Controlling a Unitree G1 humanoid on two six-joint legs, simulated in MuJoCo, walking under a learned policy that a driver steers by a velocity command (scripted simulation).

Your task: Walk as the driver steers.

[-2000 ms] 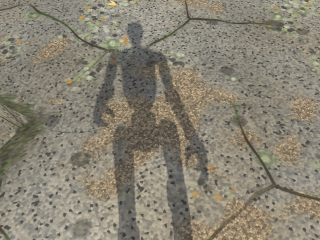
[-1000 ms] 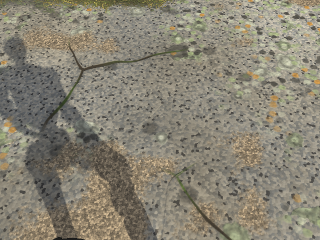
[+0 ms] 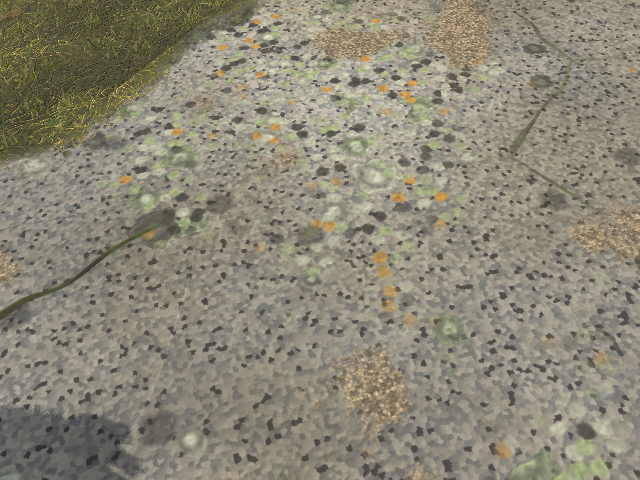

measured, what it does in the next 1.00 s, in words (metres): stands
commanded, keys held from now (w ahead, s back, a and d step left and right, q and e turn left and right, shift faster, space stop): no key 1.00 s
